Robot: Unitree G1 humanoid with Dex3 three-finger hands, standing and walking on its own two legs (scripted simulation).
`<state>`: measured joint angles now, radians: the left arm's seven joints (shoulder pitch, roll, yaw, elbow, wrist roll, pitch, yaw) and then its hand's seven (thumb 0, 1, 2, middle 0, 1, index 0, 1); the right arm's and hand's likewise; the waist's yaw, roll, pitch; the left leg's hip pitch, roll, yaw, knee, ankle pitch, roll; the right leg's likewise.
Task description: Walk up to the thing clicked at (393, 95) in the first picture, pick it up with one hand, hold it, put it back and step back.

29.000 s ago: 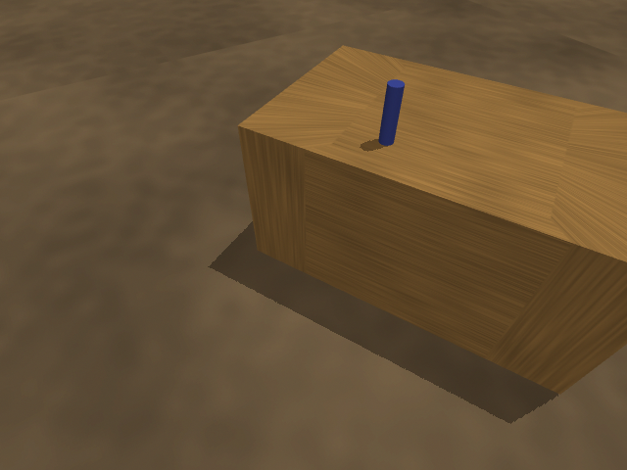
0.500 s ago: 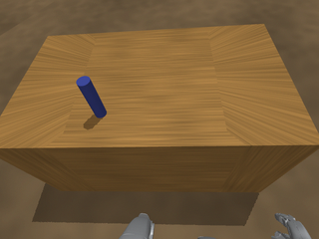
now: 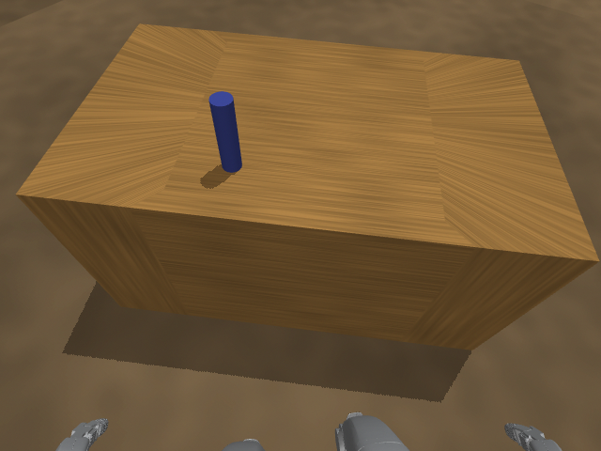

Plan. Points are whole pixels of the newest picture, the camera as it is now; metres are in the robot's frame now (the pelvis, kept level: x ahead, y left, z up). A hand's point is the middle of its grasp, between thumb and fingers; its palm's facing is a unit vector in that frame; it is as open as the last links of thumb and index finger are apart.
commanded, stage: step back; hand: left
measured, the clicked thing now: (227, 135) +0.71 +0.15 -0.07
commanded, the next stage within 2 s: none
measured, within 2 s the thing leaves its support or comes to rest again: neither
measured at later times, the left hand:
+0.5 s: hand out of the picture -0.07 +0.28 -0.12, palm faces -0.11 -0.89 -0.45, open 7.4 cm
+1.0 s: hand out of the picture -0.19 +0.33 -0.15, palm faces -0.12 -0.92 -0.37, open 7.4 cm
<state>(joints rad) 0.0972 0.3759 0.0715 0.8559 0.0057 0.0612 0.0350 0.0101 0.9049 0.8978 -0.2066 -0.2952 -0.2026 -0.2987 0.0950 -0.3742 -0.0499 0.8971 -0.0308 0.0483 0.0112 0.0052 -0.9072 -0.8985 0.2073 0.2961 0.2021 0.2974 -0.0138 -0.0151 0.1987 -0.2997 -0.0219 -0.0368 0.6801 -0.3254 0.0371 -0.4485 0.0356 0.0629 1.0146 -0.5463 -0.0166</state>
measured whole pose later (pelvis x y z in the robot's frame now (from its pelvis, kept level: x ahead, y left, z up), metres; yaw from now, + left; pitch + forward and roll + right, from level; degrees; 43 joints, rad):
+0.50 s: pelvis -0.15 +0.01 +0.01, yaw -7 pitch -2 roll +2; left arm 0.25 0.34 0.08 0.89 0.04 0.04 0.01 0.01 0.90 0.90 -0.21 -0.30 -0.20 -0.30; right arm 0.16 -0.41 -0.07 0.89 0.00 0.08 0.00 0.01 -0.91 -0.90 0.21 0.30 0.20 0.30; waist 0.01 0.04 0.13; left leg -0.51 -0.13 -0.17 1.15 -0.42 -0.01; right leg -0.29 -0.03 0.04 0.60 -0.27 0.00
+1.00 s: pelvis -0.31 +0.07 +0.01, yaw -7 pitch -1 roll -1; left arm 0.15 0.40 0.08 0.86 0.02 0.06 0.02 0.01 0.91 0.90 -0.20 -0.30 -0.20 -0.30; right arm 0.09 -0.36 -0.04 0.85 -0.03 0.03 -0.01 0.01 -0.90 -0.90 0.21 0.30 0.20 0.30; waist 0.01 -0.05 0.18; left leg -0.35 0.02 0.01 0.58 -0.21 0.03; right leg -0.35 0.06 0.11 0.98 -0.50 0.04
